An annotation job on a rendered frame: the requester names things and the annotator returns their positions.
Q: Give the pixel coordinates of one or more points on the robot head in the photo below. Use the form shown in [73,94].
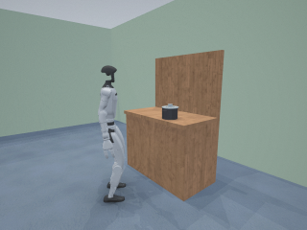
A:
[109,70]

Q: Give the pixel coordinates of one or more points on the pot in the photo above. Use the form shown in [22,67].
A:
[169,113]

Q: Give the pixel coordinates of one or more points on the table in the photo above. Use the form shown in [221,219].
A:
[180,155]

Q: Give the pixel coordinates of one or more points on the lid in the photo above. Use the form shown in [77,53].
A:
[169,106]

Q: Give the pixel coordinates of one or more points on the right robot upper arm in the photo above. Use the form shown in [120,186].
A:
[105,95]

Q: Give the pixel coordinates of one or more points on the right robot hand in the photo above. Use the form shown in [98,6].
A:
[107,146]

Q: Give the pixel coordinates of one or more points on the right robot foot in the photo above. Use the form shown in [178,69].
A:
[115,198]

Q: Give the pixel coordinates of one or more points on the right robot forearm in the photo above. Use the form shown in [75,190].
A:
[103,124]

